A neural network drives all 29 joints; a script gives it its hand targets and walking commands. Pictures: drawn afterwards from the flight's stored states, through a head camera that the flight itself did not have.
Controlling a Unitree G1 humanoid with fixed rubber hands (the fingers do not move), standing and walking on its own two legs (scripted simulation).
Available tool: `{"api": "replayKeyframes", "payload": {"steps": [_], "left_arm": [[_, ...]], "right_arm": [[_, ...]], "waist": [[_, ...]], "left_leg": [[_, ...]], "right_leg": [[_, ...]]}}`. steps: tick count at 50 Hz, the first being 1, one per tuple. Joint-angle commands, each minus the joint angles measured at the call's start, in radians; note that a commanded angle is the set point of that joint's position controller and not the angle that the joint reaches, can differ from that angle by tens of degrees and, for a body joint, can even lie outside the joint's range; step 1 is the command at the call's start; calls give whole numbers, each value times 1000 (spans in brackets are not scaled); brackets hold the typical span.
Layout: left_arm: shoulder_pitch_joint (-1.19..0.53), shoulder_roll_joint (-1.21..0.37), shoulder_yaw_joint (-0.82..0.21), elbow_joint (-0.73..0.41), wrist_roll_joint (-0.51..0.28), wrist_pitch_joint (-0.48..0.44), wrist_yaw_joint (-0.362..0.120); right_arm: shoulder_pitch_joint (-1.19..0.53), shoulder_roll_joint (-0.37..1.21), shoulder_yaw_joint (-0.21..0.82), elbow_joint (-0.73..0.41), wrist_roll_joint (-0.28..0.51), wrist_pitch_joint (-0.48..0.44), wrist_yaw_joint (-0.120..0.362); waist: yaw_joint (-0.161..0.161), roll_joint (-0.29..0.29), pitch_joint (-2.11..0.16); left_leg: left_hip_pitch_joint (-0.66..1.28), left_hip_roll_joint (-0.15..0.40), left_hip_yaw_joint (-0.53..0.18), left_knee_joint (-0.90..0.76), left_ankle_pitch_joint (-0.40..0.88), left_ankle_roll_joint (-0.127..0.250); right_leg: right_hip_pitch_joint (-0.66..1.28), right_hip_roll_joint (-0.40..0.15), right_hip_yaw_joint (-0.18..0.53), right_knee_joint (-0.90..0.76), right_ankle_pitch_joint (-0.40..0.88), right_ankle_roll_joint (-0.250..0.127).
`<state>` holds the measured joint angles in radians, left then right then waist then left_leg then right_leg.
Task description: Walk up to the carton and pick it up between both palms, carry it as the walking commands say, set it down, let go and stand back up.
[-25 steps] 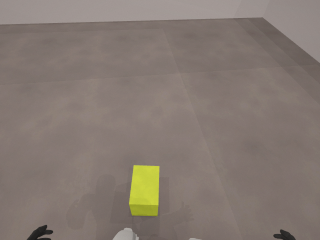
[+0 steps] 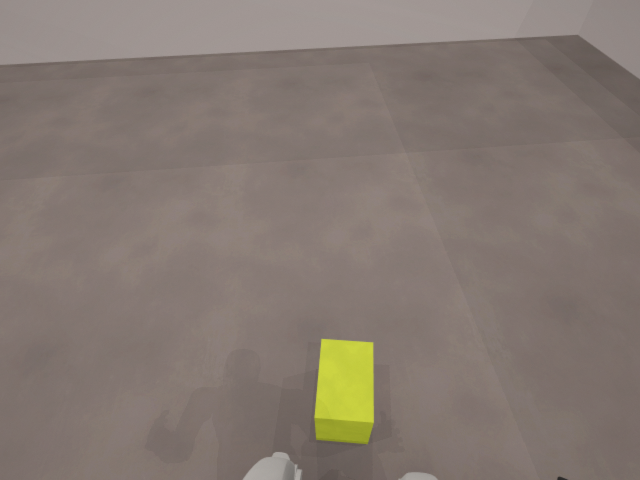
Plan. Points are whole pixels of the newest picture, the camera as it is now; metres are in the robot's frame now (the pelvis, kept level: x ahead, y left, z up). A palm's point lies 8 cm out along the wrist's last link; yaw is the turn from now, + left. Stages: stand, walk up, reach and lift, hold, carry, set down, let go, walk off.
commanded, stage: walk up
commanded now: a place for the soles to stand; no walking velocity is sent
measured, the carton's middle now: (344, 391) +0.48 -0.04 -0.61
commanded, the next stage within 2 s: reach and lift in 1.08 s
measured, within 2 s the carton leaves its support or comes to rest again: neither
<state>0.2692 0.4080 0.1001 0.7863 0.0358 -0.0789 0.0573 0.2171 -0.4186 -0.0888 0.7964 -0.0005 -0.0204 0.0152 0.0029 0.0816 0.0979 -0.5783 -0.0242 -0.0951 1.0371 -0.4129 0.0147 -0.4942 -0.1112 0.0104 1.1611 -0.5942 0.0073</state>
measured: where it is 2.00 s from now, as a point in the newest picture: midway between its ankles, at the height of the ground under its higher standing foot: outside the picture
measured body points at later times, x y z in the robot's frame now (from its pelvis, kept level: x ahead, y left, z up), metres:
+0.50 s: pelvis +0.02 +0.00 +0.01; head +0.05 -0.01 +0.46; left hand +0.11 +0.33 -0.08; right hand +0.16 -0.32 -0.09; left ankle +0.09 +0.12 -0.67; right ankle +0.03 -0.17 -0.67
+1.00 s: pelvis +0.02 +0.00 +0.01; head +0.05 -0.02 +0.46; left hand +0.12 +0.33 -0.07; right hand +0.16 -0.33 -0.09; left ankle +0.09 +0.12 -0.67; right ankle +0.03 -0.17 -0.67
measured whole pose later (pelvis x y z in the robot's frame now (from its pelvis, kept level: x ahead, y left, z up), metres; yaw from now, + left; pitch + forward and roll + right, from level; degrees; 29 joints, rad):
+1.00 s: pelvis +0.02 +0.00 +0.01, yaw +0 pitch -1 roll -1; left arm 0.26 0.41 0.07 0.81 0.04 -0.09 0.03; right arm 0.15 -0.42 -0.09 0.80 0.00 -0.02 0.02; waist 0.00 0.05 0.07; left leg -0.55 -0.02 -0.08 0.97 -0.41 0.01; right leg -0.43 -0.07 0.00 0.96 -0.50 0.03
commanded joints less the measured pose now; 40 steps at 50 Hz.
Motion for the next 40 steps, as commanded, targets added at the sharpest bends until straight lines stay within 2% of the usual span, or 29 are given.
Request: {"api": "replayKeyframes", "payload": {"steps": [1,2,4,6,7,8,9,10,11,13,15,16,17,19,20,22,23,24,26,28,29,31,33,34,35,37,38,39,40], "left_arm": [[89,236,55,13,-13,-11,-25],[83,231,62,11,-17,-7,-25],[51,229,55,5,-24,-11,-18],[135,218,53,52,-17,-31,-15],[157,222,47,51,-1,-37,-9],[196,300,65,58,28,-49,4],[107,343,66,30,28,-55,2],[85,352,67,3,13,-55,2],[18,346,56,-12,5,-54,-5],[-31,285,23,-22,-9,-50,-19],[-15,233,4,-46,-22,-40,-21],[7,193,1,-32,-38,-33,-19],[22,206,3,-24,-30,-24,-17],[38,226,15,17,-26,-28,-13],[86,220,18,19,-22,-29,-17],[84,279,33,26,-6,-39,-14],[129,289,39,35,0,-41,-13],[87,308,40,23,-2,-46,-13],[-29,317,28,-26,-5,-40,-20],[-27,237,13,-37,-18,-32,-18],[3,222,6,-27,-35,-30,-19],[8,223,10,-9,-30,-24,-17],[66,226,11,36,-20,-27,-19],[87,235,19,42,-7,-30,-19],[77,248,29,35,-2,-34,-20],[96,296,32,31,-1,-40,-13],[81,332,38,22,0,-42,-11],[29,313,27,4,-7,-39,-15],[-7,301,23,-14,-9,-36,-15]], "right_arm": [[-70,-270,-71,-108,-51,-20,-13],[-30,-286,-73,-80,-53,-16,-16],[-36,-265,-58,-85,-56,-18,-14],[-88,-262,-61,-95,-42,8,-11],[-88,-200,-41,-88,-38,11,-4],[-99,-148,-22,-101,-40,14,-5],[-102,-135,-16,-100,-39,10,-8],[-153,-192,-31,-88,-32,2,-16],[-122,-219,-40,-84,-28,-4,-13],[-60,-225,-43,-45,-34,-28,-3],[-5,-224,-51,-45,-44,-43,-7],[-26,-274,-64,-42,-51,-43,-10],[-35,-253,-56,-61,-46,-37,-10],[-89,-255,-43,-63,-31,-21,-14],[-129,-257,-41,-73,-32,-13,-16],[-149,-207,-30,-83,-30,0,-9],[-159,-184,-32,-88,-33,-2,-8],[-134,-174,-30,-81,-31,-9,-7],[-101,-208,-42,-43,-36,-25,-1],[-56,-211,-44,-43,-37,-41,-7],[-66,-269,-49,-49,-32,-43,-12],[-58,-266,-48,-48,-36,-27,-14],[-124,-247,-32,-71,-35,-18,-15],[-155,-224,-27,-88,-29,-14,-11],[-165,-192,-25,-74,-26,-10,-11],[-146,-164,-20,-67,-30,-12,-6],[-169,-177,-22,-68,-27,-14,-7],[-125,-174,-30,-62,-26,-19,-10],[-122,-193,-33,-58,-30,-21,-7]], "waist": [[12,104,-76],[-22,91,-127],[-20,101,-66],[26,81,-148],[41,47,-162],[84,-173,-139],[44,-219,-65],[48,-94,-64],[14,-163,-13],[-40,-128,-118],[-32,-24,-245],[-22,79,-231],[-26,77,-263],[-5,38,-199],[17,46,-164],[34,-75,-85],[45,-180,-109],[24,-174,-104],[-31,-133,-163],[-38,14,-197],[-16,69,-213],[-10,41,-210],[24,79,-202],[34,29,-169],[35,-42,-177],[28,-160,-162],[28,-142,-123],[-6,-184,-123],[-19,-157,-173]], "left_leg": [[38,197,-451,-615,-406,228],[96,199,-479,-618,-455,236],[83,204,-466,-605,-382,226],[65,157,-318,-486,-247,184],[-25,119,-233,-337,-211,135],[-179,46,-102,-52,-153,69],[-277,26,48,-2,-130,27],[-232,59,-8,21,-121,33],[-129,84,10,-14,-132,27],[108,53,36,-224,-6,37],[306,103,-144,-321,266,105],[352,156,-289,-387,235,155],[360,210,-390,-407,204,218],[196,210,-370,-427,31,215],[117,181,-323,-406,-21,188],[-73,57,-127,-280,-108,89],[-93,16,-26,-135,-117,57],[-74,19,55,-103,-62,35],[112,42,42,-211,2,40],[276,121,-181,-348,114,111],[314,189,-324,-390,165,171],[267,212,-437,-433,125,225],[184,180,-364,-428,53,181],[83,173,-322,-408,6,154],[22,116,-180,-342,6,108],[-31,26,8,-161,-28,33],[-45,39,35,-140,35,25],[21,56,44,-166,78,35],[96,58,50,-205,139,49]], "right_leg": [[-79,48,-8,-13,18,-29],[-64,65,-8,-82,-32,-26],[-87,58,-22,-160,10,-34],[181,98,-59,-504,108,-43],[259,70,42,-605,82,-61],[351,-88,337,-707,-99,-112],[336,-260,616,-805,-55,-187],[255,-312,643,-788,71,-233],[157,-294,525,-719,167,-272],[95,-140,318,-543,375,-191],[45,-4,100,-344,465,-89],[-62,75,-30,-238,322,-38],[-41,73,-39,-258,150,-29],[18,89,-11,-328,103,-43],[61,71,8,-403,134,-61],[151,-7,196,-561,-9,-130],[200,-87,327,-635,-26,-172],[209,-196,440,-661,61,-222],[109,-149,320,-524,257,-195],[-27,13,70,-300,385,-79],[-86,72,-23,-222,296,-30],[-18,86,-7,-272,106,-30],[82,83,-10,-371,119,-40],[132,76,21,-437,110,-64],[183,37,76,-479,139,-101],[229,-129,341,-627,115,-174],[199,-166,420,-604,215,-218],[166,-166,363,-584,288,-213],[175,-137,273,-526,346,-180]]}}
